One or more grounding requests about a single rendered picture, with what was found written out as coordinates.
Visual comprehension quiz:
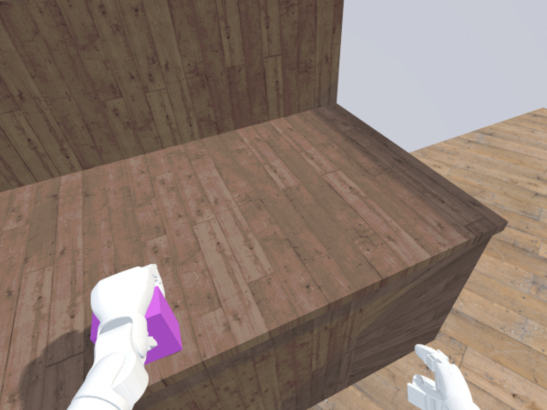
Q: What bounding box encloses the sponge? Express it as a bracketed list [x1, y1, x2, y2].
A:
[90, 286, 182, 365]

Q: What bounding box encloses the table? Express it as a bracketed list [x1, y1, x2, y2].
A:
[0, 0, 509, 410]

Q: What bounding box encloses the robot right hand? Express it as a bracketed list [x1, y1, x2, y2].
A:
[407, 344, 473, 410]

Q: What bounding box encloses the robot left hand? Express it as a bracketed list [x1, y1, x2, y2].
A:
[91, 264, 165, 351]

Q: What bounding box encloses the robot left forearm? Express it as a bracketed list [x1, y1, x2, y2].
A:
[67, 311, 149, 410]

